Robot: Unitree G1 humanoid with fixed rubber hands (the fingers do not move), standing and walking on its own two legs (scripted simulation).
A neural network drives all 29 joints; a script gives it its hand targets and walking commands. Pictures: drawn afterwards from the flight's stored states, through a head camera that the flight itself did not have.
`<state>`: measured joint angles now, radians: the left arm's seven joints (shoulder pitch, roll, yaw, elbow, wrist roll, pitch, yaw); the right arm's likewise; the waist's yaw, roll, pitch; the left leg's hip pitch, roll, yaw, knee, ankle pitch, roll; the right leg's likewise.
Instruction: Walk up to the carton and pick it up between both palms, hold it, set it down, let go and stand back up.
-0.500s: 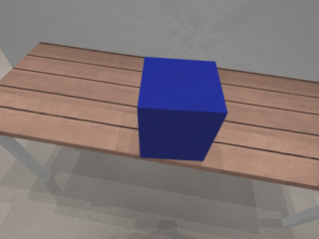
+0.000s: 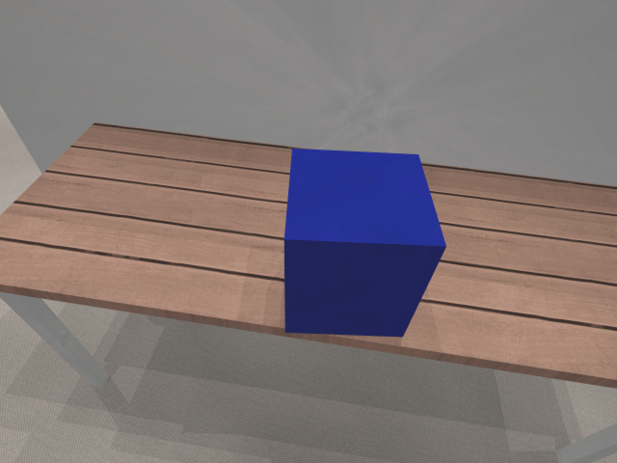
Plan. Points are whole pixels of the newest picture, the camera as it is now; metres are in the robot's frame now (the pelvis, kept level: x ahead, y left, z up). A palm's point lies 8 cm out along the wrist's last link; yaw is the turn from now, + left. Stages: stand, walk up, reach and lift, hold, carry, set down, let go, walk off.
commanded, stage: walk up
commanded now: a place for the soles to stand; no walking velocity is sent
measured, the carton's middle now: (349, 246) +0.47 -0.06 -0.01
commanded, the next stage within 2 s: reach and lift in 1.78 s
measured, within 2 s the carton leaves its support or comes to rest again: neither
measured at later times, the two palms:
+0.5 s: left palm out of the picture +0.01 +0.24 -0.14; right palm out of the picture +0.04 -0.24 -0.14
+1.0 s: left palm out of the picture +0.02 +0.21 -0.14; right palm out of the picture +0.08 -0.27 -0.14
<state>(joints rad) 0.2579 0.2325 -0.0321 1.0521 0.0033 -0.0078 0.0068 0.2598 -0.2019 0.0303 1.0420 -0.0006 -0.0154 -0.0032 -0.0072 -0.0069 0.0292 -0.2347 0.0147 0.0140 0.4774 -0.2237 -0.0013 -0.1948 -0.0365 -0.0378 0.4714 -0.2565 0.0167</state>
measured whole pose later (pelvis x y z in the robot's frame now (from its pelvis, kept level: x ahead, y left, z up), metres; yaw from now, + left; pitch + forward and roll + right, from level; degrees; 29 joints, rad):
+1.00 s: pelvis +0.04 -0.03 +0.00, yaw +5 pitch -1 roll -1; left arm 0.25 0.23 -0.03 1.11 0.01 0.02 0.02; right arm 0.27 -0.22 0.05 1.05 -0.02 -0.01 -0.05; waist 0.00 0.02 0.03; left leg -0.22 0.04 -0.10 0.53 -0.29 -0.04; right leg -0.12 -0.01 -0.15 0.47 -0.33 -0.03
